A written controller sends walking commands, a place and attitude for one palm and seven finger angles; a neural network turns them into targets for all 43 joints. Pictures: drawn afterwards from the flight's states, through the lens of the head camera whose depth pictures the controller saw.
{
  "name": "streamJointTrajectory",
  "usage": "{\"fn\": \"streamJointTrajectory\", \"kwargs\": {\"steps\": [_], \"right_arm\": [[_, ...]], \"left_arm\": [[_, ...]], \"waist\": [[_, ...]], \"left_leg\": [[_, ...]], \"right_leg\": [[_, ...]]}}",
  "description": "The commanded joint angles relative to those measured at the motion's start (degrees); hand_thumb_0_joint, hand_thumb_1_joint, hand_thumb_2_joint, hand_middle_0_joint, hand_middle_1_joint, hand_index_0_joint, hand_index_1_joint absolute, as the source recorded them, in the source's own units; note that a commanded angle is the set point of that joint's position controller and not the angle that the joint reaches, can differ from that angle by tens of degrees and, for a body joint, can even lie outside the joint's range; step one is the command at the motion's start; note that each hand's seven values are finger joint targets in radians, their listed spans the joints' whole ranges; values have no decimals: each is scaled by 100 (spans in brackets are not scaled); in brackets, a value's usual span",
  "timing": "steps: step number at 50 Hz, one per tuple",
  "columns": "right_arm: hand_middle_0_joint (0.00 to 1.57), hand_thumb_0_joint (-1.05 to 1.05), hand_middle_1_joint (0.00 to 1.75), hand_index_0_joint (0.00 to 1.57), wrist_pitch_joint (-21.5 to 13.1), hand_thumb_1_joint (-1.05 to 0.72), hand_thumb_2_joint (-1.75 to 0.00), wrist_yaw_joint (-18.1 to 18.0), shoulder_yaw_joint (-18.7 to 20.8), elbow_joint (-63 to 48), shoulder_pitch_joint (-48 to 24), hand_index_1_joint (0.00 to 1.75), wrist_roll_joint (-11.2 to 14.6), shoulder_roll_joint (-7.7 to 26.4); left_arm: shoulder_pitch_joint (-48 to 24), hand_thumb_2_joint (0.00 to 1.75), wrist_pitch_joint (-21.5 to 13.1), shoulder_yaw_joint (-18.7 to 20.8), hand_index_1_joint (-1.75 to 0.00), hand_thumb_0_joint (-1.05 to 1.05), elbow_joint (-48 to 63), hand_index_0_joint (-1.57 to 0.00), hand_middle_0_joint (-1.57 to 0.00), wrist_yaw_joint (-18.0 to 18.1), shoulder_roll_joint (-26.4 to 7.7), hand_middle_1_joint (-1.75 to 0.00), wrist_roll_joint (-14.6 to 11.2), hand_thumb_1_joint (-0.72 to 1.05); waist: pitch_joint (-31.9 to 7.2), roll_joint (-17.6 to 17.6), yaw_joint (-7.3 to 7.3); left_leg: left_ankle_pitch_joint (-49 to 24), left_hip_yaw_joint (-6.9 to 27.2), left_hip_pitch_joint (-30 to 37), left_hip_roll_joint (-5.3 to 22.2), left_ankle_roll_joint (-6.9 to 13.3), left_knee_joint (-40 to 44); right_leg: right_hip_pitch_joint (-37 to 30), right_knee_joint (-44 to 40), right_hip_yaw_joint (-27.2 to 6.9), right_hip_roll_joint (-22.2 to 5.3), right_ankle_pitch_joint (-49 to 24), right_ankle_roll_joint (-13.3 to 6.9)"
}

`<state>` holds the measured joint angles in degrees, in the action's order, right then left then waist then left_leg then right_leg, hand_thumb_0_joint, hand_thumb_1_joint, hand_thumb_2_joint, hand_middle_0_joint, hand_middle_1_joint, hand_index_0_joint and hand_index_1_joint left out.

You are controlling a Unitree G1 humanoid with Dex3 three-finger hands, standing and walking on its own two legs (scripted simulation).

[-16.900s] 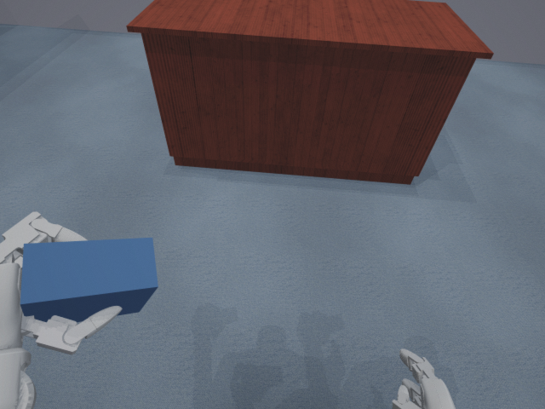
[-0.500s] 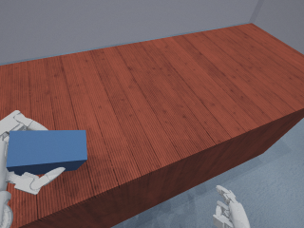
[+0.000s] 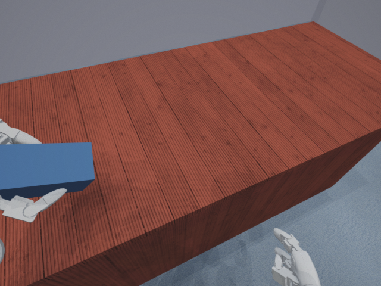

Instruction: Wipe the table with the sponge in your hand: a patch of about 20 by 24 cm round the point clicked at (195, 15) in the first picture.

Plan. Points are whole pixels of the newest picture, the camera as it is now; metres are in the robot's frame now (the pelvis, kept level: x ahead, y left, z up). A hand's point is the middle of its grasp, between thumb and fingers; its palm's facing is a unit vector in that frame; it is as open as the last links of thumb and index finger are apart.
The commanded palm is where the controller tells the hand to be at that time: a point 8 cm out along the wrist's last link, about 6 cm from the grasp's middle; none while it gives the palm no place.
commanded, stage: look again from close up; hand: left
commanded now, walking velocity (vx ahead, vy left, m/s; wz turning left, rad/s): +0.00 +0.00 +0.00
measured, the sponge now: (59, 171) +0.25 +0.24 +0.16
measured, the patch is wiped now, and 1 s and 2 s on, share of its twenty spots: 0.00 0.00 0.00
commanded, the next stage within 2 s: come to a stop and stand still in 0.08 s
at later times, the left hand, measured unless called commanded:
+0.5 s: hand (39, 206) +0.19 +0.24 +0.15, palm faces +0.32 -0.86 -0.40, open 10.0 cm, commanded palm +0.14 +0.29 +0.17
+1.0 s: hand (30, 190) +0.22 +0.27 +0.15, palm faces +0.37 -0.85 -0.38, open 10.0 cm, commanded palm +0.16 +0.30 +0.17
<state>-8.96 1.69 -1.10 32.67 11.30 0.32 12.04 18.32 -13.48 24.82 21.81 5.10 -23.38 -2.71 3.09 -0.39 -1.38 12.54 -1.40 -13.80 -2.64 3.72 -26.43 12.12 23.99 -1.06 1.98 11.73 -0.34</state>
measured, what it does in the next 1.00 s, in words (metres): stands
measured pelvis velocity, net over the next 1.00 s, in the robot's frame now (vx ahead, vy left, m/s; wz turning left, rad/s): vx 0.00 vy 0.01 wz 0.01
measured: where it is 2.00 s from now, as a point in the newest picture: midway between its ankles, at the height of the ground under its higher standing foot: outside the picture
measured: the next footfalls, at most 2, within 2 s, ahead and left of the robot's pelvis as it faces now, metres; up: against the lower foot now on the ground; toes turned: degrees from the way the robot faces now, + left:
none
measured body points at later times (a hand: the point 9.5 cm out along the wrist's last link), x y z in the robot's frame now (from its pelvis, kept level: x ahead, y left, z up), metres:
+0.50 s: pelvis -0.02 +0.01 +0.00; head -0.01 +0.02 +0.45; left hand +0.17 +0.29 +0.17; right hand +0.16 -0.20 -0.07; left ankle +0.02 +0.07 -0.74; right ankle +0.01 -0.12 -0.74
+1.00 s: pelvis +0.00 +0.01 +0.00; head +0.02 +0.04 +0.45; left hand +0.19 +0.31 +0.17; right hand +0.20 -0.20 -0.06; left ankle +0.02 +0.07 -0.74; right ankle +0.01 -0.12 -0.74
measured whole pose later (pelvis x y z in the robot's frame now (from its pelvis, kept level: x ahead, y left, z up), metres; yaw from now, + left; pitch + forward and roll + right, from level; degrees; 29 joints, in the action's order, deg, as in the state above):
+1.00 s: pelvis +0.00 +0.01 +0.00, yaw +1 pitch -1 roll -2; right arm -8.3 -1.1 -1.8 32.4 9.8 0.3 10.8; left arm 24.5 -13.6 20.5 26.0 5.0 -21.8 -1.7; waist 3.4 -2.1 -1.5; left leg 12.5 -1.1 -12.6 -3.4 4.7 -25.9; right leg 10.1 22.1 -0.7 1.1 11.2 0.7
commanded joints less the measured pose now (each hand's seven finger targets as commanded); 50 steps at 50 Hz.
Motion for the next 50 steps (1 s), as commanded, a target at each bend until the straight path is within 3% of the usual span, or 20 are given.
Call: {"fn": "streamJointTrajectory", "kwargs": {"steps": [1,5,8,11,12,13,14,15,16,19,22,25,28,30,36,40,41,45,46,50], "right_arm": [[20,0,30,20,-252,-90,-90,-142,309,-926,-470,30,69,706],[20,0,30,20,-214,-90,-90,-370,261,-942,-610,30,63,689],[20,0,30,20,-246,-90,-90,-422,236,-936,-539,30,56,633],[20,0,30,20,-339,-90,-90,-399,207,-845,-517,30,28,653],[20,0,30,20,-568,-90,-90,-332,187,-665,321,30,-312,902],[20,0,30,20,-524,-90,-90,-320,-46,-464,-406,30,-41,213],[20,0,30,20,-615,-90,-90,-300,347,-682,-178,30,25,679],[20,0,30,20,-611,-90,-90,-153,335,-750,-236,30,116,614],[20,0,30,20,-538,-90,-90,-87,381,-785,-159,30,100,735],[20,0,30,20,-433,-90,-90,-59,312,-900,-359,30,74,715],[20,0,30,20,-317,-90,-90,-192,262,-963,-479,30,86,668],[20,0,30,20,-318,-90,-90,-334,228,-951,-609,30,67,668],[20,0,30,20,-411,-90,-90,-381,205,-892,-493,30,47,643],[20,0,30,20,-515,-90,-90,-360,178,-860,-584,30,61,636],[20,0,30,20,-496,-90,-90,-279,233,-682,-397,30,38,659],[20,0,30,20,-375,-90,-90,-293,251,-704,-511,30,47,657],[20,0,30,20,-320,-90,-90,-296,239,-718,-473,30,33,639],[20,0,30,20,-243,-90,-90,-346,233,-818,-597,30,60,623],[20,0,30,20,-208,-90,-90,-350,223,-816,-532,30,34,612],[20,0,30,20,-216,-90,-90,-379,236,-867,-601,30,58,632]], "left_arm": [[619,130,-373,190,-160,0,1460,-120,-120,66,-760,-160,-57,10],[-171,130,-468,761,-160,0,1768,-120,-120,142,-1391,-160,-68,10],[-429,130,-516,368,-160,0,1618,-120,-120,89,-1018,-160,-71,10],[-446,130,-553,32,-160,0,1545,-120,-120,65,-677,-160,-30,10],[-6012,130,-1114,3185,-160,0,3152,-120,-120,104,-5272,-160,950,10],[-2542,130,-796,584,-160,0,-368,-120,-120,-161,-1325,-160,306,10],[-1046,130,-665,15,-160,0,-416,-120,-120,-227,-548,-160,120,10],[-517,130,-606,-667,-160,0,168,-120,-120,-254,226,-160,-67,10],[-494,130,-591,-489,-160,0,834,-120,-120,-197,-133,-160,-26,10],[175,130,-541,-122,-160,0,1268,-120,-120,-36,-545,-160,-5,10],[257,130,-492,388,-160,0,1227,-120,-120,64,-881,-160,-30,10],[-244,130,-567,778,-160,0,1487,-120,-120,93,-1272,-160,-27,10],[-603,130,-654,391,-160,0,1522,-120,-120,55,-912,-160,26,10],[-754,130,-677,277,-160,0,1788,-120,-120,67,-867,-160,76,10],[-223,130,-538,-102,-160,0,1473,-120,-120,102,-445,-160,111,10],[-17,130,-468,259,-160,0,1553,-120,-120,151,-774,-160,105,10],[59,130,-465,82,-160,0,1416,-120,-120,107,-568,-160,62,10],[198,130,-432,377,-160,0,1732,-120,-120,130,-858,-160,21,10],[262,130,-432,181,-160,0,1630,-120,-120,89,-650,-160,-12,10],[132,130,-399,331,-160,0,2053,-120,-120,137,-870,-160,16,10]], "waist": [[-1137,-203,-74],[-826,246,-31],[-711,666,-10],[-665,540,-2],[307,207,-60],[-851,297,44],[-877,853,-166],[-1194,1582,-49],[-1189,1579,-48],[-856,284,-155],[-662,-497,-117],[-520,-125,-55],[-611,713,-24],[-737,947,-39],[-877,329,-28],[-912,406,-45],[-899,362,-29],[-980,511,-35],[-982,482,-22],[-1115,647,-22]], "left_leg": [[-1013,616,-3,718,-228,425],[-264,665,-21,612,-188,486],[218,693,-111,580,-150,541],[455,689,8,544,-151,582],[-270,474,-712,653,-124,149],[-805,674,249,423,-130,263],[-768,513,604,513,-251,171],[-1057,390,783,583,-262,234],[-968,632,369,764,-241,501],[476,784,-567,818,-169,913],[1379,845,-764,778,-129,1016],[1531,784,-568,665,-107,933],[1579,898,-537,722,-77,1052],[1413,919,-397,781,-93,1138],[-279,725,81,644,-299,735],[-1036,681,167,642,-424,661],[-1043,699,131,663,-408,673],[-1372,645,268,637,-448,600],[-1331,647,221,661,-419,615],[-1726,650,485,704,-514,583]], "right_leg": [[-690,-58,-178,-483,-822,-61],[-364,-245,-440,-504,-399,-116],[-346,-402,-504,-521,-99,-138],[-220,-571,-490,-466,187,-149],[748,-869,-647,-502,-391,33],[505,-434,-551,-699,22,-286],[175,-507,-1055,-608,-391,-272],[-142,-123,-655,-563,-705,-267],[-436,150,-474,-481,-507,-213],[-711,121,-335,-387,97,-97],[-540,-144,-271,-349,591,-29],[-193,-412,-433,-360,915,-52],[-398,-199,-336,-355,557,-76],[-542,9,-228,-274,181,-60],[-526,-173,-150,-326,-592,-73],[-603,-142,-115,-307,-895,-73],[-604,-173,-70,-337,-858,-65],[-656,-186,-132,-352,-1107,-82],[-683,-209,-66,-364,-1084,-69],[-651,-118,-78,-334,-1170,-71]]}}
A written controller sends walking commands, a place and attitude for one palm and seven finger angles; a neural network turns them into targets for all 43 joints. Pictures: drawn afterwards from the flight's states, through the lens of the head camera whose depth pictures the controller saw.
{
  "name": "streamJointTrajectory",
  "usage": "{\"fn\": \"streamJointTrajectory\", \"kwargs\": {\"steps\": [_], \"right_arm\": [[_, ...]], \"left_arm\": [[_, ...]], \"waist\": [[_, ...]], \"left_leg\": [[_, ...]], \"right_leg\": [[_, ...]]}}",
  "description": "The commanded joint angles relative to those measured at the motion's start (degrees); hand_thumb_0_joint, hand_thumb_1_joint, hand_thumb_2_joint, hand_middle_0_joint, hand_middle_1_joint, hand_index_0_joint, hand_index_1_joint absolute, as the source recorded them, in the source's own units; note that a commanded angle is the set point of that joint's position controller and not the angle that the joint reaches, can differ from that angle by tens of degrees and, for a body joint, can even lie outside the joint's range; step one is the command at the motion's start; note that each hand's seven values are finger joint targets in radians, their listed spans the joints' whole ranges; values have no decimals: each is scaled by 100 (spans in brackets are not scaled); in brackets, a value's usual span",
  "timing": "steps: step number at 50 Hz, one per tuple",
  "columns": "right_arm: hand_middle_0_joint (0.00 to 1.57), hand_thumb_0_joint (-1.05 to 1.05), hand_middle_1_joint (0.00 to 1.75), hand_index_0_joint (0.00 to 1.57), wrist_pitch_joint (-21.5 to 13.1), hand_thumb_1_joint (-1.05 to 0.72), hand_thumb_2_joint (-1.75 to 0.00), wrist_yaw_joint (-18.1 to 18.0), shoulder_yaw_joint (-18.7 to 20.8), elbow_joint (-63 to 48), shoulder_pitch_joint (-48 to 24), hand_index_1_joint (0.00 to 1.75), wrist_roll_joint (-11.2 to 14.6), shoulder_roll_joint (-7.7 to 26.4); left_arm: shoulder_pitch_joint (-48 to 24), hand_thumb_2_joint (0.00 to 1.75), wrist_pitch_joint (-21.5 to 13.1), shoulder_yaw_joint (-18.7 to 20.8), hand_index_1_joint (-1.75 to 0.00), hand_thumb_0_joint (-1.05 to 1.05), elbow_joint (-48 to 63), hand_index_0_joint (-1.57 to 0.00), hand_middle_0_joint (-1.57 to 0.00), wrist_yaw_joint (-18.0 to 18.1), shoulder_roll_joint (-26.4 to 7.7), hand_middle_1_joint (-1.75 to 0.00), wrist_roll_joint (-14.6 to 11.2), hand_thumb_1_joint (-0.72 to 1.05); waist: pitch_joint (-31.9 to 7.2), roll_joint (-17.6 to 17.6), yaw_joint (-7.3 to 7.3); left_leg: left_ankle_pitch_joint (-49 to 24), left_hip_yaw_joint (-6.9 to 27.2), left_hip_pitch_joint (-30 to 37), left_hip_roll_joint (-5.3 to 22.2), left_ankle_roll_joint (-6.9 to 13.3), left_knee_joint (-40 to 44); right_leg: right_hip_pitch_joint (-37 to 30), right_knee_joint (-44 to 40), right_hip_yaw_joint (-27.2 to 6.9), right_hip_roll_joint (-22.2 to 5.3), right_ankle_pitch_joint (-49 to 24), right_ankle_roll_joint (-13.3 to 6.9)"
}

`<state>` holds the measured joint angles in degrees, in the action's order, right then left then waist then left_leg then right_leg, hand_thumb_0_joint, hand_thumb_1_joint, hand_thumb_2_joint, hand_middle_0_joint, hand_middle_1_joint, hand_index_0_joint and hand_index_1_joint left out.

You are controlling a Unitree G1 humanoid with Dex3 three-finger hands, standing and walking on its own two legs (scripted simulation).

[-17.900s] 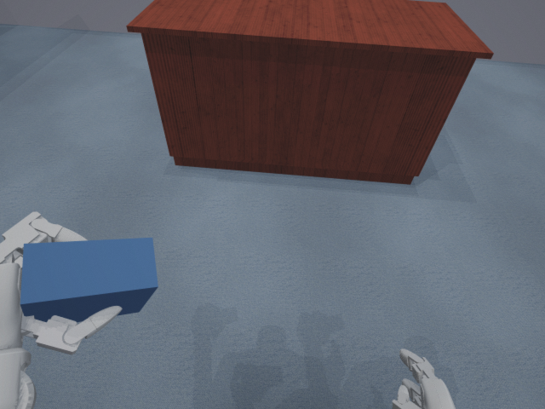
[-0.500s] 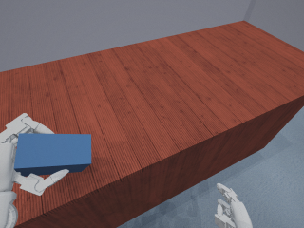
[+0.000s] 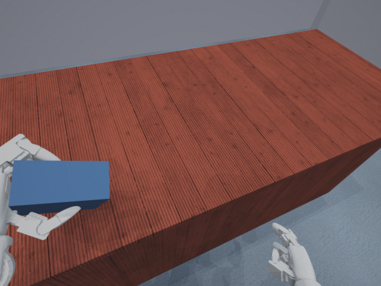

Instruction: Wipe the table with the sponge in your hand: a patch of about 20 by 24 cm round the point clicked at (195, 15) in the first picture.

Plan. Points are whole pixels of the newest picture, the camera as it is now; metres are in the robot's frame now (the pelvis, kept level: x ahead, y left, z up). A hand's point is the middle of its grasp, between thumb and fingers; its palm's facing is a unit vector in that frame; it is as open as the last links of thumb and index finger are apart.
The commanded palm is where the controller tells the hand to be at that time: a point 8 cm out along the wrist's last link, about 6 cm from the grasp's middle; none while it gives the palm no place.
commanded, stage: come to a stop and stand still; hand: left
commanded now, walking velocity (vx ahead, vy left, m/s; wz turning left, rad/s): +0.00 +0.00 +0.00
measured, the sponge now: (75, 188) +0.23 +0.22 +0.13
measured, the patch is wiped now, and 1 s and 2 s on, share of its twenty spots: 0.00 0.00 0.00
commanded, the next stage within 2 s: look again from close up in 0.10 s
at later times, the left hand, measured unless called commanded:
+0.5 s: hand (45, 196) +0.20 +0.24 +0.15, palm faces +0.38 -0.84 -0.38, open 10.0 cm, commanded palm +0.15 +0.27 +0.17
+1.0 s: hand (41, 176) +0.22 +0.24 +0.19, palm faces +0.37 -0.82 -0.44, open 10.0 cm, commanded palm +0.15 +0.27 +0.17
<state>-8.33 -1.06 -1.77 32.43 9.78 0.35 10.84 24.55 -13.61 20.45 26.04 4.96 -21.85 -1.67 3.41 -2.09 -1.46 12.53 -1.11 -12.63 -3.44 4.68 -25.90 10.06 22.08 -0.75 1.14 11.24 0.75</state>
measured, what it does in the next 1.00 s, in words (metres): stands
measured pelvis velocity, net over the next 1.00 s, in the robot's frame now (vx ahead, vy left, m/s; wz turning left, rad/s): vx -0.02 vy -0.01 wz -0.03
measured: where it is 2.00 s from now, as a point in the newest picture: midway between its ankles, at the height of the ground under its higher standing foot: outside the picture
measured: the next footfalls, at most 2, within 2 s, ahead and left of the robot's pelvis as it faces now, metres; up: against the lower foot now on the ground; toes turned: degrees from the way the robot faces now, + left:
none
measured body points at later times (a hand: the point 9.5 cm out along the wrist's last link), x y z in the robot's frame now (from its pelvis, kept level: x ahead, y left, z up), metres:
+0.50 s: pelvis -0.01 -0.01 +0.00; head +0.01 +0.01 +0.45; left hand +0.18 +0.28 +0.17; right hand +0.17 -0.23 -0.07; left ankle +0.01 +0.06 -0.74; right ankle +0.01 -0.13 -0.74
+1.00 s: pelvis -0.02 -0.01 -0.01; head +0.01 +0.00 +0.44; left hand +0.19 +0.28 +0.21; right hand +0.16 -0.23 -0.08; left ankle +0.01 +0.06 -0.74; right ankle +0.01 -0.13 -0.74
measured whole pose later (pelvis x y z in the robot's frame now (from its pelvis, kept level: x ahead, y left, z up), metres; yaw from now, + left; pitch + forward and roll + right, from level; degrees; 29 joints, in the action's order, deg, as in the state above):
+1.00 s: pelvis -0.02 -0.01 -0.01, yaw -2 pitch -1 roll -1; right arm -6.9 2.8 -0.5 31.9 10.9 1.4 11.9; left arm 20.9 -13.3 24.7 26.2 3.9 -22.9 -2.5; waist 4.0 1.0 -0.8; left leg 12.9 -3.0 -14.7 -2.9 4.4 -28.7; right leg 13.8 27.4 -2.3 1.6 12.3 0.4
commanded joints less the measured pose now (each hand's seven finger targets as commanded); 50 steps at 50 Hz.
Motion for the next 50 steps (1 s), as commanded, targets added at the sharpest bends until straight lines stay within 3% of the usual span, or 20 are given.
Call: {"fn": "streamJointTrajectory", "kwargs": {"steps": [1,4,6,10,11,18,20,21,25,26,30,31,38,39,40,41,43,45,49,50], "right_arm": [[20,0,30,20,-245,-90,-90,-105,300,-823,-360,30,23,759],[20,0,30,20,-245,-90,-90,-118,355,-851,-313,30,35,785],[20,0,30,20,-189,-90,-90,-121,297,-810,-333,30,25,763],[20,0,30,20,-188,-90,-90,-152,328,-835,-430,30,66,766],[20,0,30,20,-139,-90,-90,-152,304,-813,-352,30,30,768],[20,0,30,20,-196,-90,-90,-186,326,-858,-383,30,41,789],[20,0,30,20,-217,-90,-90,-192,328,-846,-472,30,67,774],[20,0,30,20,-181,-90,-90,-185,284,-823,-405,30,25,756],[20,0,30,20,-236,-90,-90,-190,328,-813,-462,30,59,780],[20,0,30,20,-199,-90,-90,-179,297,-792,-397,30,26,777],[20,0,30,20,-248,-90,-90,-194,340,-798,-454,30,66,793],[20,0,30,20,-206,-90,-90,-185,314,-767,-382,30,27,801],[20,0,30,20,-235,-90,-90,-188,374,-805,-382,30,43,831],[20,0,30,20,-461,-90,-90,-78,294,-746,426,30,-261,979],[20,0,30,20,-299,-90,-90,-67,321,-369,-266,30,55,584],[20,0,30,20,-335,-90,-90,58,444,-539,73,30,-99,731],[20,0,30,20,-287,-90,-90,253,538,-790,16,30,54,832],[20,0,30,20,-246,-90,-90,435,497,-899,-116,30,185,756],[20,0,30,20,-100,-90,-90,241,409,-973,-364,30,164,827],[20,0,30,20,-56,-90,-90,152,388,-943,-450,30,180,832]], "left_arm": [[-415,130,-381,562,-160,0,1464,-120,-120,116,-795,-160,-121,10],[-486,130,-364,583,-160,0,1637,-120,-120,142,-890,-160,-93,10],[-358,130,-302,448,-160,0,1292,-120,-120,143,-691,-160,-107,10],[-419,130,-254,700,-160,0,1408,-120,-120,207,-959,-160,-54,10],[-356,130,-253,430,-160,0,1189,-120,-120,160,-665,-160,-99,10],[-619,130,-271,470,-160,0,1341,-120,-120,188,-813,-160,-41,10],[-554,130,-268,725,-160,0,1414,-120,-120,238,-1032,-160,-8,10],[-428,130,-280,470,-160,0,1205,-120,-120,188,-735,-160,-72,10],[-402,130,-265,697,-160,0,1354,-120,-120,220,-976,-160,-48,10],[-332,130,-268,434,-160,0,1168,-120,-120,172,-691,-160,-92,10],[-376,130,-245,686,-160,0,1286,-120,-120,221,-965,-160,-47,10],[-326,130,-255,454,-160,0,1126,-120,-120,181,-713,-160,-91,10],[-376,130,-252,559,-160,0,1441,-120,-120,187,-878,-160,-88,10],[-6413,130,-925,3910,-160,0,3022,-120,-120,200,-5635,-160,860,10],[-4482,130,-621,2466,-160,0,576,-120,-120,151,-3141,-160,319,10],[-3071,130,-532,1410,-160,0,75,-120,-120,-27,-1841,-160,213,10],[-1181,130,-448,727,-160,0,460,-120,-120,-180,-1004,-160,-79,10],[111,130,-315,324,-160,0,820,-120,-120,-222,-381,-160,-174,10],[-17,130,-125,806,-160,0,796,-120,-120,-87,-1006,-160,-144,10],[-123,130,-114,1185,-160,0,850,-120,-120,29,-1339,-160,-98,10]], "waist": [[-1146,741,-4],[-1209,784,1],[-1043,751,2],[-1032,557,-16],[-973,484,5],[-747,639,12],[-824,582,-10],[-840,526,8],[-863,536,-2],[-819,560,22],[-820,519,1],[-824,516,22],[-994,610,26],[-198,160,20],[-839,1526,-2],[-1466,1819,-3],[-1741,1475,-53],[-1665,771,-120],[-788,-473,-43],[-811,-351,-45]], "left_leg": [[-1781,659,323,804,-596,553],[-1951,698,415,874,-643,518],[-1599,689,255,853,-629,634],[-1124,641,217,833,-597,650],[-977,673,112,799,-556,693],[83,814,-262,812,-440,943],[99,703,-189,768,-404,862],[19,740,-178,729,-377,851],[-123,690,-39,737,-409,763],[-87,716,-84,715,-382,806],[-75,680,-37,740,-384,759],[-80,705,-101,710,-354,777],[-539,732,44,741,-364,652],[-979,474,-714,854,-184,-55],[-1560,709,364,1091,-415,-132],[-1877,650,891,770,-598,4],[-2077,594,958,851,-393,-72],[-1956,519,684,864,-317,42],[-255,525,-168,895,-376,475],[-46,466,-32,882,-354,532]], "right_leg": [[-474,54,-26,-251,-1080,-169],[-507,101,-49,-289,-1032,-177],[-443,12,-19,-272,-847,-162],[-507,-78,-146,-311,-908,-167],[-517,-152,-95,-324,-851,-167],[-593,-246,-191,-335,-409,-172],[-561,-283,-238,-329,-450,-172],[-560,-342,-177,-342,-457,-179],[-451,-348,-298,-362,-545,-193],[-438,-395,-230,-350,-472,-190],[-387,-389,-338,-357,-517,-195],[-431,-418,-264,-357,-470,-191],[-540,-282,-343,-419,-860,-222],[511,-447,-361,-474,-687,34],[852,294,-78,-881,-165,-502],[480,722,-146,-448,-459,-562],[200,652,-345,-360,-743,-286],[-89,609,-217,-295,-982,-226],[-41,132,-254,-386,-386,-177],[58,117,-296,-349,-204,-177]]}}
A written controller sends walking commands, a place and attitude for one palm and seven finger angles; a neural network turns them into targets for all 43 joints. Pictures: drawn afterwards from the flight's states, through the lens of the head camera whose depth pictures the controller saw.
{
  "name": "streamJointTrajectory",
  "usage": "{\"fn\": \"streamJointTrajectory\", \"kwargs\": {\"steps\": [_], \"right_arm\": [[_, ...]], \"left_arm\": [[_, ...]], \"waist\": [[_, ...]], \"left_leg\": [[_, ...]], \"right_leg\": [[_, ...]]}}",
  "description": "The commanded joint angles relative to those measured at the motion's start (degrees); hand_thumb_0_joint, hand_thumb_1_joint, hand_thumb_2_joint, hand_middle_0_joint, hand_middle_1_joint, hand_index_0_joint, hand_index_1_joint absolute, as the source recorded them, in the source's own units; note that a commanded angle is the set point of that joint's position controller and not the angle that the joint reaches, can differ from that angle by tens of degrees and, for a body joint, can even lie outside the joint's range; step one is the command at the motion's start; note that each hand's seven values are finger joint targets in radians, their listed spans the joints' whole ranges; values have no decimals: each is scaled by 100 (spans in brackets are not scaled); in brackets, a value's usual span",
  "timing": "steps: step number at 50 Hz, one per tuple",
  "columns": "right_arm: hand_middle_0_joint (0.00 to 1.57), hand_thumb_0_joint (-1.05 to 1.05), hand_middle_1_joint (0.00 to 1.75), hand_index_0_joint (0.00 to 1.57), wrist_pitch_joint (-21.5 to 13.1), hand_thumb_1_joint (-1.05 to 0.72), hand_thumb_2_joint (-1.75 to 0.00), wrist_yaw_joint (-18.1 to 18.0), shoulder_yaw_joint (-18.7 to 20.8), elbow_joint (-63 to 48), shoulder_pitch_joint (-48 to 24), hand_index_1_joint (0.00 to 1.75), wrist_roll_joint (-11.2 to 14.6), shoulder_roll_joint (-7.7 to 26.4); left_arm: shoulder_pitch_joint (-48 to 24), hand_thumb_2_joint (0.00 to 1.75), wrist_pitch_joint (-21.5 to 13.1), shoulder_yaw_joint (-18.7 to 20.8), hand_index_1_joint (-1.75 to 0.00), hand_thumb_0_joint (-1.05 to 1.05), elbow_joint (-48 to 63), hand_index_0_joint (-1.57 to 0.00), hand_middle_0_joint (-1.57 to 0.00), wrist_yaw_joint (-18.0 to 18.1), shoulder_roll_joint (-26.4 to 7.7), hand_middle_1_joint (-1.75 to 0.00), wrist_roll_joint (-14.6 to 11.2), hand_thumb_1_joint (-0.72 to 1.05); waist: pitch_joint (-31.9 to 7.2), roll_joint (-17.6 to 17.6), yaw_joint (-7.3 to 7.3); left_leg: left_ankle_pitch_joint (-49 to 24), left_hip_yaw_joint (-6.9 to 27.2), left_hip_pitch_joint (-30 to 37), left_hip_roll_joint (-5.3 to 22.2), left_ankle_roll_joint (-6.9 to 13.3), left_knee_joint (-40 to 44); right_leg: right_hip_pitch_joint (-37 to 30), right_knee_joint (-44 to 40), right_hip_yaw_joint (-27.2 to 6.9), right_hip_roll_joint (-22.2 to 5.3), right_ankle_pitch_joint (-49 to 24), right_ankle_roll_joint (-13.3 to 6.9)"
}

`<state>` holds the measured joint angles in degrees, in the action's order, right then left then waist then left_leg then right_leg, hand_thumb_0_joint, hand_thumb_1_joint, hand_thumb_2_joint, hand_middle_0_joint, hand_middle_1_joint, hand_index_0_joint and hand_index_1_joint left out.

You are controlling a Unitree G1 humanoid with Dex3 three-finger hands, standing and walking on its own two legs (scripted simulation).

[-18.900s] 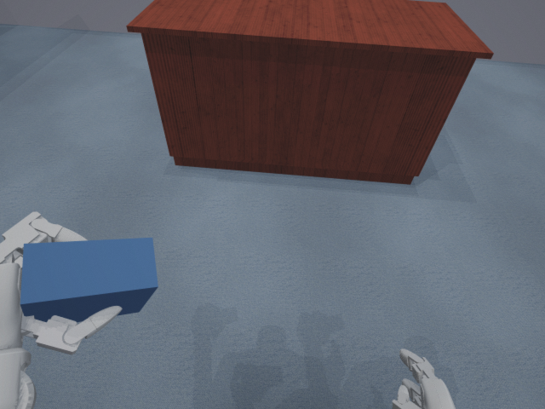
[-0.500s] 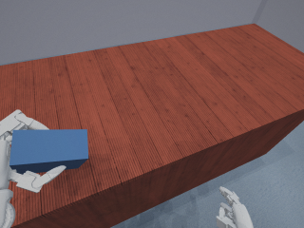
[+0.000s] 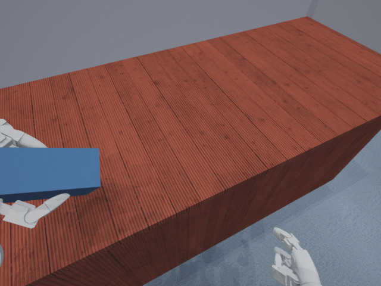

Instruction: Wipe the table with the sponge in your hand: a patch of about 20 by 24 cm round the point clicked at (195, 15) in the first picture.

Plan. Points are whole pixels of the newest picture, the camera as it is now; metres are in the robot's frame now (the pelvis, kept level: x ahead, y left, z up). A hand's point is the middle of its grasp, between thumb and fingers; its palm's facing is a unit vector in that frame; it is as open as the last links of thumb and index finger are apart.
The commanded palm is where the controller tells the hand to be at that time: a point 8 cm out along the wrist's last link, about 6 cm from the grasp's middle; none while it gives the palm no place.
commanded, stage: come to a stop and stand still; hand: left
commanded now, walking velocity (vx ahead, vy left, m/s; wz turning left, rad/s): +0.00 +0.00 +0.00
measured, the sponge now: (65, 175) +0.24 +0.22 +0.17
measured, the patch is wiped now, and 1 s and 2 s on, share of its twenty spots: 0.00 0.00 0.00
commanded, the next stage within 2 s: look again from close up in 0.70 s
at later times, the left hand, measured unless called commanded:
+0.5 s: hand (36, 187) +0.22 +0.26 +0.16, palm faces +0.37 -0.85 -0.38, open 10.0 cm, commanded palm +0.17 +0.29 +0.18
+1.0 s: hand (31, 195) +0.21 +0.26 +0.16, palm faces +0.38 -0.84 -0.39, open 10.0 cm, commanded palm +0.16 +0.29 +0.18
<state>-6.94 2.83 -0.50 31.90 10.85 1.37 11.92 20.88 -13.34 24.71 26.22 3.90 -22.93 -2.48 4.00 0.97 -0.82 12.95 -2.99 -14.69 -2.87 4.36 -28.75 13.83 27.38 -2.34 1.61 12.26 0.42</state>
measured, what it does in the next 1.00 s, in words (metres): stands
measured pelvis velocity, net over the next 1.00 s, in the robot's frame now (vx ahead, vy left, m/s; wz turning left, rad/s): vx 0.00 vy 0.01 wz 0.03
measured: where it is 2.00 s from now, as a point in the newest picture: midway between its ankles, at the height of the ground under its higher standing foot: outside the picture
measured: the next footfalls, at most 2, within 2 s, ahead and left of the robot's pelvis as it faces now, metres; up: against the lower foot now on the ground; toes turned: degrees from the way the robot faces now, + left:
none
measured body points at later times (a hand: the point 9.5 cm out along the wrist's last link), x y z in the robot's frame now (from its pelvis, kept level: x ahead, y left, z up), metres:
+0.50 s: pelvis +0.01 +0.01 +0.00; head +0.02 +0.03 +0.45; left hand +0.20 +0.30 +0.18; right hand +0.20 -0.20 -0.06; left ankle +0.03 +0.06 -0.74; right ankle +0.03 -0.13 -0.74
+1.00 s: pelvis +0.00 +0.01 +0.01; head +0.01 +0.03 +0.45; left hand +0.18 +0.30 +0.18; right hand +0.19 -0.20 -0.06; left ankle +0.03 +0.06 -0.74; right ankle +0.03 -0.13 -0.74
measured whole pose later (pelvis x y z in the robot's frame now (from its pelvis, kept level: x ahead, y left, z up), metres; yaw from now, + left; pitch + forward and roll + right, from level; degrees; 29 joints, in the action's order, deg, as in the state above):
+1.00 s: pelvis +0.00 +0.01 +0.01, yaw +2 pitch -2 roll -1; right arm -6.5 -1.3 -2.9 32.4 12.3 0.4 10.7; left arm 23.7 -12.6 19.1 24.9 4.2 -21.1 -0.8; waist 3.1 -1.2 -2.2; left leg 11.0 -1.7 -11.8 -3.7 4.7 -24.6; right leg 9.9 22.1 -1.1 0.8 10.2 0.9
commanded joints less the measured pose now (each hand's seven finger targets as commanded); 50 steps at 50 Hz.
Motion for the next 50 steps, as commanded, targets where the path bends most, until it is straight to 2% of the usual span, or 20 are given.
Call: {"fn": "streamJointTrajectory", "kwargs": {"steps": [1,4,5,6,7,16,20,21,25,26,30,32,35,36,40,41,45,46,47,50], "right_arm": [[20,0,30,20,-165,-90,-90,-312,214,-930,-493,30,36,687],[20,0,30,20,-237,-90,-90,-439,154,-969,-512,30,12,646],[20,0,30,20,-261,-90,-90,-461,127,-956,-619,30,6,655],[20,0,30,20,-288,-90,-90,-474,107,-939,-539,30,-13,620],[20,0,30,20,-347,-90,-90,-467,110,-956,-492,30,-10,624],[20,0,30,20,-469,-90,-90,-396,111,-704,-356,30,-51,667],[20,0,30,20,-412,-90,-90,-428,117,-750,-486,30,-29,657],[20,0,30,20,-361,-90,-90,-427,100,-760,-408,30,-51,653],[20,0,30,20,-369,-90,-90,-445,99,-838,-553,30,-38,639],[20,0,30,20,-339,-90,-90,-441,85,-842,-450,30,-64,633],[20,0,30,20,-369,-90,-90,-441,101,-830,-499,30,-47,651],[20,0,30,20,-329,-90,-90,-432,118,-851,-388,30,-73,663],[20,0,30,20,-299,-90,-90,-450,106,-845,-461,30,-32,632],[20,0,30,20,-250,-90,-90,-447,85,-825,-370,30,-72,665],[20,0,30,20,-261,-90,-90,-478,97,-849,-502,30,-26,656],[20,0,30,20,-223,-90,-90,-476,80,-839,-427,30,-64,667],[20,0,30,20,-297,-90,-90,-499,106,-873,-526,30,-25,660],[20,0,30,20,-268,-90,-90,-499,86,-863,-451,30,-70,667],[20,0,30,20,-296,-90,-90,-498,118,-899,-434,30,-57,664],[20,0,30,20,-316,-90,-90,-514,118,-859,-499,30,-28,658]], "left_arm": [[118,130,-179,566,-160,0,686,-120,-120,107,-987,-160,-64,10],[-550,130,-352,642,-160,0,1055,-120,-120,98,-1189,-160,-26,10],[-799,130,-380,836,-160,0,1331,-120,-120,145,-1475,-160,34,10],[-839,130,-437,494,-160,0,1276,-120,-120,106,-1088,-160,11,10],[-868,130,-456,486,-160,0,1410,-120,-120,110,-1167,-160,15,10],[-300,130,-429,-49,-160,0,733,-120,-120,113,-555,-160,48,10],[-340,130,-407,251,-160,0,839,-120,-120,140,-887,-160,54,10],[-301,130,-414,7,-160,0,742,-120,-120,92,-627,-160,19,10],[-360,130,-411,324,-160,0,1266,-120,-120,130,-1014,-160,28,10],[-308,130,-430,82,-160,0,1237,-120,-120,87,-759,-160,-15,10],[-287,130,-406,277,-160,0,1548,-120,-120,129,-987,-160,11,10],[-259,130,-398,129,-160,0,1489,-120,-120,97,-865,-160,-14,10],[-96,130,-327,268,-160,0,1264,-120,-120,131,-924,-160,4,10],[-125,130,-333,-28,-160,0,1121,-120,-120,80,-638,-160,-31,10],[-301,130,-304,149,-160,0,1139,-120,-120,135,-854,-160,37,10],[-294,130,-315,-116,-160,0,1002,-120,-120,93,-581,-160,17,10],[-433,130,-335,153,-160,0,1338,-120,-120,157,-902,-160,106,10],[-362,130,-357,-49,-160,0,1228,-120,-120,124,-679,-160,72,10],[-402,130,-366,21,-160,0,1331,-120,-120,133,-781,-160,86,10],[-205,130,-333,249,-160,0,1177,-120,-120,180,-932,-160,95,10]], "waist": [[-813,-614,-71],[-675,190,-45],[-716,406,-61],[-803,511,-47],[-818,663,-57],[-751,216,-86],[-819,168,-92],[-825,157,-81],[-1094,325,-88],[-1151,308,-81],[-1294,654,-76],[-1195,688,-67],[-1151,446,-83],[-1039,423,-65],[-844,504,-76],[-818,448,-70],[-908,520,-85],[-928,470,-90],[-904,552,-72],[-911,348,-91]], "left_leg": [[263,727,-22,802,-276,850],[891,821,-257,753,-191,953],[990,819,-182,769,-165,968],[1097,884,-259,756,-136,967],[1096,858,-199,734,-145,949],[318,887,163,734,-267,935],[-121,857,261,751,-324,962],[-180,867,203,761,-317,971],[-912,813,491,764,-398,864],[-1013,816,483,773,-365,837],[-1787,816,777,807,-539,768],[-1851,862,721,883,-562,833],[-1630,844,749,888,-590,847],[-1389,894,596,889,-585,942],[-590,924,402,909,-602,1174],[-231,944,280,923,-541,1248],[32,1010,250,924,-551,1353],[130,1040,162,913,-508,1385],[185,1030,136,928,-502,1378],[173,969,211,874,-475,1268]], "right_leg": [[-342,-514,-96,-450,-50,-152],[-426,-556,-292,-436,267,-204],[-408,-527,-304,-400,246,-210],[-543,-527,-220,-407,225,-219],[-564,-550,-279,-406,179,-234],[-321,-687,-128,-330,-272,-195],[-409,-632,-154,-347,-585,-187],[-452,-649,-76,-343,-623,-179],[-625,-520,-75,-375,-1083,-194],[-657,-540,1,-367,-1110,-184],[-646,-370,18,-344,-1270,-206],[-620,-381,108,-324,-1079,-187],[-578,-469,83,-347,-1006,-182],[-538,-522,123,-320,-861,-175],[-560,-549,55,-332,-635,-173],[-561,-599,91,-306,-521,-155],[-725,-504,65,-291,-517,-154],[-766,-540,119,-272,-508,-138],[-810,-526,75,-300,-517,-150],[-725,-659,-11,-341,-487,-172]]}}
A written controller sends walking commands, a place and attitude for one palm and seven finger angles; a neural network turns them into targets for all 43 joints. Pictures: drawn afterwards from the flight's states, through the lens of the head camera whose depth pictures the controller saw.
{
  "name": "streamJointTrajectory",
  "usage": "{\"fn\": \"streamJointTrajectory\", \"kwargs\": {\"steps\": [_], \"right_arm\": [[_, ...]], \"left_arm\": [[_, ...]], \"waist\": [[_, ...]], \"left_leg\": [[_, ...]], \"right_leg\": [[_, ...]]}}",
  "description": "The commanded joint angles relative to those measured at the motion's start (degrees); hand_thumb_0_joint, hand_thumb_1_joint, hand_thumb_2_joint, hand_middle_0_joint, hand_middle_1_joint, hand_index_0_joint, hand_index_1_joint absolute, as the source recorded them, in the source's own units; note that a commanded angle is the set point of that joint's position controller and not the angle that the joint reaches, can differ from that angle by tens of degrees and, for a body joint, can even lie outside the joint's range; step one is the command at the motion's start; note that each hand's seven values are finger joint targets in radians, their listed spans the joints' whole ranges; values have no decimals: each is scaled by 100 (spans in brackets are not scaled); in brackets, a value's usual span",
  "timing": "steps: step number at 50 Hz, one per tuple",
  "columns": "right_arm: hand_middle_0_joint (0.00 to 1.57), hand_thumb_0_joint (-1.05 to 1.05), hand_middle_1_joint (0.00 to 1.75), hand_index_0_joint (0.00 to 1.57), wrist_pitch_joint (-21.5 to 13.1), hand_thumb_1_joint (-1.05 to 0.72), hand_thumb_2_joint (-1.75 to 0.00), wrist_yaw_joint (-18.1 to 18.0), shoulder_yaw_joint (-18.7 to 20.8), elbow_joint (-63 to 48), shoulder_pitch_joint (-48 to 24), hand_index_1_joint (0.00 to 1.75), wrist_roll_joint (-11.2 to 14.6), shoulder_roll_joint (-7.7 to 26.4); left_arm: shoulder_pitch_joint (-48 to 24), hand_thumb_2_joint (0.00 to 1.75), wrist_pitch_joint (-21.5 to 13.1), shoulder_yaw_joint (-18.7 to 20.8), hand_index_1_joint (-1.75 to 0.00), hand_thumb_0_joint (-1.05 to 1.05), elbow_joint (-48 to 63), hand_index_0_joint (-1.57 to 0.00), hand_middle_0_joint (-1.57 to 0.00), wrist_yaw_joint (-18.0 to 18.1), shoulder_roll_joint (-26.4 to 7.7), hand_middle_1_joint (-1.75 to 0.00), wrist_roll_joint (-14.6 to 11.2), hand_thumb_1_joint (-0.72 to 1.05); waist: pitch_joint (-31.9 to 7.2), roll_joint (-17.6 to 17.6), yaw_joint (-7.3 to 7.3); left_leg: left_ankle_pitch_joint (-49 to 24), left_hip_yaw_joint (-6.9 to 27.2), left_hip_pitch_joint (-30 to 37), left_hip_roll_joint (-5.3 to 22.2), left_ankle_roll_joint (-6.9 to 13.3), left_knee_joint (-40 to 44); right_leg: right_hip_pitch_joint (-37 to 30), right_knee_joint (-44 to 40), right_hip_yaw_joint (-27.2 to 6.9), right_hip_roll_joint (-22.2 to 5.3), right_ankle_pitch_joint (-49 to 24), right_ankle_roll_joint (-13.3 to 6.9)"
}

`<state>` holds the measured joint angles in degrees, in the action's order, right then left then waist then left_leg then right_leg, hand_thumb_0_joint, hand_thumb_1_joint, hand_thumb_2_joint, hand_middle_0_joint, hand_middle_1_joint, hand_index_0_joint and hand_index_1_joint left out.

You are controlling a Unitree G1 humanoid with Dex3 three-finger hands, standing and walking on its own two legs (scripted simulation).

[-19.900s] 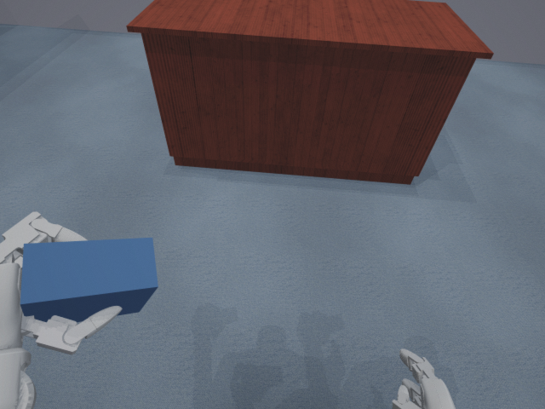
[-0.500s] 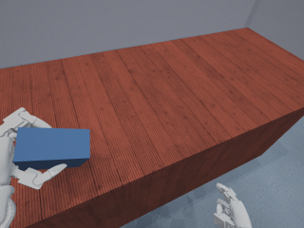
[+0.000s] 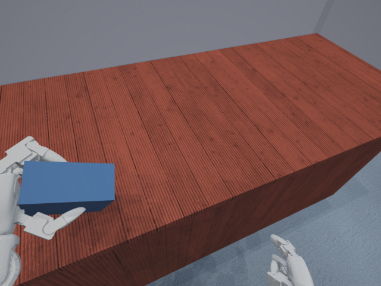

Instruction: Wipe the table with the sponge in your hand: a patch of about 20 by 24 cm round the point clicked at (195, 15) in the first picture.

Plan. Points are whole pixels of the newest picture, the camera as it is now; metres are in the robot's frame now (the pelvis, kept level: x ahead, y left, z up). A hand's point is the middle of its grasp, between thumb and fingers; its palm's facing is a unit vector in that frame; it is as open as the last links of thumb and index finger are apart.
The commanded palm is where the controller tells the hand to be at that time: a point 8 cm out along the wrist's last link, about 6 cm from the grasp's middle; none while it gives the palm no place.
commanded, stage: look again from close up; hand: left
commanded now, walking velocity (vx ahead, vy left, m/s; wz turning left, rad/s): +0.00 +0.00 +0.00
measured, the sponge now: (81, 190) +0.23 +0.21 +0.13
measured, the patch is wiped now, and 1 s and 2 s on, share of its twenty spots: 0.00 0.00 0.00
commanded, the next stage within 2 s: come to a stop and stand still in 0.08 s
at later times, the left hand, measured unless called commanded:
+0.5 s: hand (62, 189) +0.21 +0.23 +0.15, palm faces +0.34 -0.85 -0.39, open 10.0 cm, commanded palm +0.16 +0.26 +0.17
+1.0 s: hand (54, 181) +0.23 +0.25 +0.15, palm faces +0.39 -0.82 -0.42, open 10.0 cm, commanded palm +0.16 +0.27 +0.17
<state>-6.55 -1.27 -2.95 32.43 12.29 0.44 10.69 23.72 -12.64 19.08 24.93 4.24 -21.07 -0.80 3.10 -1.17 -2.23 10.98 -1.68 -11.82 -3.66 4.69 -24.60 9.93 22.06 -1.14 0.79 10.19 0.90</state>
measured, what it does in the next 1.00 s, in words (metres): stands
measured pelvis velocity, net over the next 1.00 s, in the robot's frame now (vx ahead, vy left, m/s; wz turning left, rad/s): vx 0.01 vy -0.01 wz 0.03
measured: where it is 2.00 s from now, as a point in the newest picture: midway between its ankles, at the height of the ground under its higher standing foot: outside the picture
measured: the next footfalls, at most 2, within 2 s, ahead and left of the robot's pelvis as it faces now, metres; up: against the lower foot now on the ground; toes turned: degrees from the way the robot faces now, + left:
none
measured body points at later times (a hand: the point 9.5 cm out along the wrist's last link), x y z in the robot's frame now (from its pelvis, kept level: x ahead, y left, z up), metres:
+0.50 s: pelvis +0.00 -0.02 +0.00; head +0.01 +0.00 +0.45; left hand +0.19 +0.27 +0.17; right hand +0.18 -0.24 -0.07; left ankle +0.03 +0.06 -0.74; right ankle +0.02 -0.13 -0.74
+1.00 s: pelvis +0.01 -0.01 -0.01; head +0.05 +0.01 +0.44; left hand +0.20 +0.29 +0.17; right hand +0.19 -0.24 -0.08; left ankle +0.03 +0.06 -0.74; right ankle +0.02 -0.13 -0.74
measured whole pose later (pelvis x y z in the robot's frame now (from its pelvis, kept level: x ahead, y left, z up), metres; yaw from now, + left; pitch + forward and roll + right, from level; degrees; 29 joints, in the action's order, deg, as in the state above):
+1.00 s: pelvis +0.01 -0.01 -0.01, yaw +2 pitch +0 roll -1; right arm -7.8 -0.1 -1.4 33.7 12.1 0.9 12.1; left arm 24.9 -10.3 22.2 28.4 6.5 -25.0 -3.2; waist 4.0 -2.6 -1.1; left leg 14.2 0.1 -16.4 -3.8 3.8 -30.3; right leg 14.5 29.1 0.7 0.8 15.0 -0.2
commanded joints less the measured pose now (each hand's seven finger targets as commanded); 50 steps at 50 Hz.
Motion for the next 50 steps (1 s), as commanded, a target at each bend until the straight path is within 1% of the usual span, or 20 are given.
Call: {"fn": "streamJointTrajectory", "kwargs": {"steps": [1,10,11,15,16,20,21,24,25,26,27,29,31,36,39,40,41,45,46,50], "right_arm": [[20,0,30,20,-313,-90,-90,-99,338,-894,-559,30,21,776],[20,0,30,20,-365,-90,-90,-140,382,-853,-659,30,67,790],[20,0,30,20,-334,-90,-90,-134,366,-840,-592,30,27,808],[20,0,30,20,-352,-90,-90,-143,396,-867,-683,30,79,798],[20,0,30,20,-322,-90,-90,-136,380,-854,-601,30,39,805],[20,0,30,20,-339,-90,-90,-164,408,-853,-662,30,84,806],[20,0,30,20,-311,-90,-90,-163,382,-842,-596,30,43,807],[20,0,30,20,-326,-90,-90,-174,422,-859,-561,30,58,811],[20,0,30,20,-287,-90,-90,-520,-463,-1426,181,30,427,1232],[20,0,30,20,-570,-90,-90,-402,180,-991,-181,30,285,493],[20,0,30,20,-552,-90,-90,-206,184,-776,-401,30,75,811],[20,0,30,20,-611,-90,-90,-32,414,-917,-314,30,-66,1089],[20,0,30,20,-602,-90,-90,131,442,-911,-201,30,8,1051],[20,0,30,20,-497,-90,-90,124,446,-831,-414,30,10,1050],[20,0,30,20,-407,-90,-90,20,452,-801,-463,30,0,988],[20,0,30,20,-373,-90,-90,-12,467,-795,-511,30,-5,1024],[20,0,30,20,-350,-90,-90,-35,437,-811,-477,30,-3,898],[20,0,30,20,-446,-90,-90,29,450,-771,-441,30,85,866],[20,0,30,20,-449,-90,-90,46,442,-753,-369,30,69,835],[20,0,30,20,-490,-90,-90,51,516,-761,-408,30,150,908]], "left_arm": [[-436,130,-409,566,-160,0,1131,-120,-120,101,-839,-160,-121,10],[-494,130,-347,756,-160,0,1207,-120,-120,149,-1102,-160,-118,10],[-438,130,-359,531,-160,0,1083,-120,-120,116,-851,-160,-153,10],[-374,130,-323,794,-160,0,1284,-120,-120,181,-1145,-160,-139,10],[-332,130,-341,568,-160,0,1167,-120,-120,142,-885,-160,-178,10],[-331,130,-313,811,-160,0,1305,-120,-120,189,-1140,-160,-157,10],[-289,130,-326,606,-160,0,1150,-120,-120,157,-908,-160,-191,10],[-375,130,-313,650,-160,0,1262,-120,-120,159,-996,-160,-168,10],[-5848,130,-1207,2484,-160,0,3537,-120,-120,289,-5569,-160,95,10],[-3444,130,-821,2201,-160,0,564,-120,-120,244,-2565,-160,140,10],[-2409,130,-648,1489,-160,0,-217,-120,-120,171,-1931,-160,-32,10],[-1306,130,-681,1235,-160,0,410,-120,-120,49,-1801,-160,-212,10],[-204,130,-595,729,-160,0,685,-120,-120,-19,-977,-160,-301,10],[45,130,-362,811,-160,0,1276,-120,-120,183,-954,-160,-190,10],[-402,130,-349,1155,-160,0,1339,-120,-120,285,-1361,-160,-194,10],[-669,130,-353,1421,-160,0,1682,-120,-120,340,-1763,-160,-149,10],[-605,130,-345,1256,-160,0,1600,-120,-120,335,-1534,-160,-209,10],[-392,130,-287,1167,-160,0,1992,-120,-120,365,-1607,-160,-300,10],[-298,130,-297,971,-160,0,2003,-120,-120,338,-1331,-160,-324,10],[-38,130,-210,897,-160,0,1713,-120,-120,311,-1164,-160,-340,10]], "waist": [[-814,420,58],[-850,396,79],[-866,348,82],[-858,430,85],[-866,313,91],[-865,488,91],[-876,391,93],[-880,492,102],[-297,2094,481],[-610,681,152],[-659,244,135],[-921,91,43],[-1204,231,37],[-1090,331,93],[-1035,319,97],[-1271,578,94],[-1287,687,75],[-1587,1047,41],[-1566,914,60],[-1374,719,106]], "left_leg": [[404,824,-123,928,-444,806],[99,742,94,828,-369,563],[57,731,37,811,-323,530],[5,734,59,775,-330,443],[5,749,49,775,-300,437],[-67,753,129,806,-332,484],[-15,771,94,823,-309,529],[-117,803,123,855,-321,536],[961,752,-1877,663,-93,394],[1302,1062,-1048,1139,-116,356],[863,852,-372,749,-264,323],[821,676,-242,638,-293,2],[299,624,22,728,-306,11],[-697,689,99,952,-366,264],[-852,744,-132,930,-381,228],[-1114,750,39,935,-376,192],[-1449,789,48,939,-386,128],[-2716,804,489,944,-427,-212],[-2808,799,549,983,-435,-258],[-2376,835,488,1009,-489,-164]], "right_leg": [[-308,-218,-118,-268,-288,-219],[-107,-409,-412,-376,-420,-287],[-133,-438,-381,-387,-458,-286],[-98,-461,-504,-471,-472,-310],[-80,-485,-449,-451,-436,-305],[-46,-434,-489,-429,-489,-310],[-51,-439,-408,-409,-433,-290],[-101,-395,-451,-417,-565,-304],[-558,471,-176,21,529,156],[535,382,-23,-470,1473,-89],[786,113,-121,-279,1459,-261],[793,-199,-690,-513,850,-451],[583,88,-522,-463,211,-430],[353,500,-42,-342,-536,-222],[135,547,-53,-406,-670,-224],[72,719,-63,-375,-738,-230],[56,722,30,-413,-729,-221],[103,743,22,-460,-712,-247],[143,683,99,-446,-628,-240],[206,531,-48,-464,-663,-250]]}}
